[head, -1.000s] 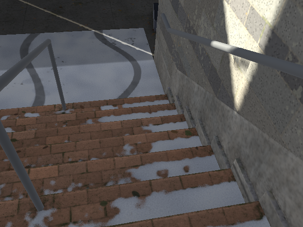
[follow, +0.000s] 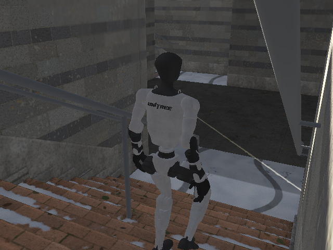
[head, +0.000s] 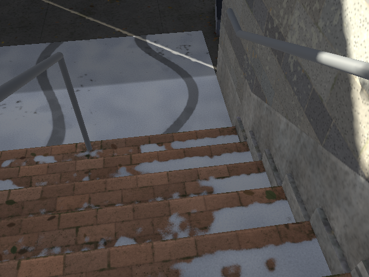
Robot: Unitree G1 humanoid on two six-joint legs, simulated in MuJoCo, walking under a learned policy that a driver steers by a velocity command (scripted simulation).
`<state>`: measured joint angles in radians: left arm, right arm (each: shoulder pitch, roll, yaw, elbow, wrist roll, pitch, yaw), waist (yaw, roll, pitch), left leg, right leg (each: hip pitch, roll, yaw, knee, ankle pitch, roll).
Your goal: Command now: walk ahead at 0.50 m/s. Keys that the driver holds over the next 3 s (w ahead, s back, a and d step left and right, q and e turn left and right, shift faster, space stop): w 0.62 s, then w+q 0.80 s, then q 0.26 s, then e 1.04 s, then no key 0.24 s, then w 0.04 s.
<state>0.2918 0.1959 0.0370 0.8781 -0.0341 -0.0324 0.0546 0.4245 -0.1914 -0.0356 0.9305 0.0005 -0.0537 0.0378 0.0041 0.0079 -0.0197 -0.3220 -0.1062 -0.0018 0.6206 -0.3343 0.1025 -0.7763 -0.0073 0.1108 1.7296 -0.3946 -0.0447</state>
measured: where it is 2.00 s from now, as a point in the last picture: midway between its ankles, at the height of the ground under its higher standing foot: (160, 228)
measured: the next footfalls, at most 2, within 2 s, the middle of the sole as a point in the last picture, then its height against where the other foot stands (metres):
right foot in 0.38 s outside the picture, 0.16 m lower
left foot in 0.96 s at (157, 267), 0.17 m lower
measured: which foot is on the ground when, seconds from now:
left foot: down 0.00-0.38, up 0.40-0.94, down 0.96-1.00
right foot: up 0.00-0.36, down 0.38-0.96, up 0.98-1.00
